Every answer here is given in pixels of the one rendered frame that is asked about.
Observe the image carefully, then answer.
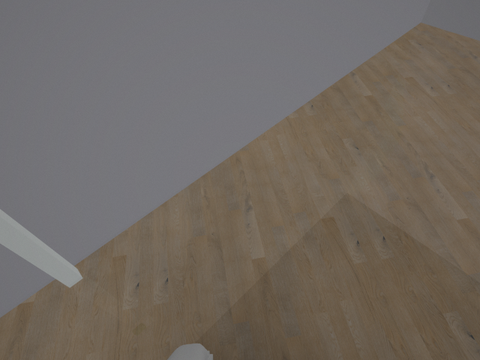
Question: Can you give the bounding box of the left robot thigh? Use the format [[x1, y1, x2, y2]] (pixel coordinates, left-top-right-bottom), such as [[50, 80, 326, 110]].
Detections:
[[167, 344, 213, 360]]

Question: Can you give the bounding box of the panel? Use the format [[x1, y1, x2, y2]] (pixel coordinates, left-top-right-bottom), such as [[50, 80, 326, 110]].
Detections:
[[0, 209, 83, 288]]

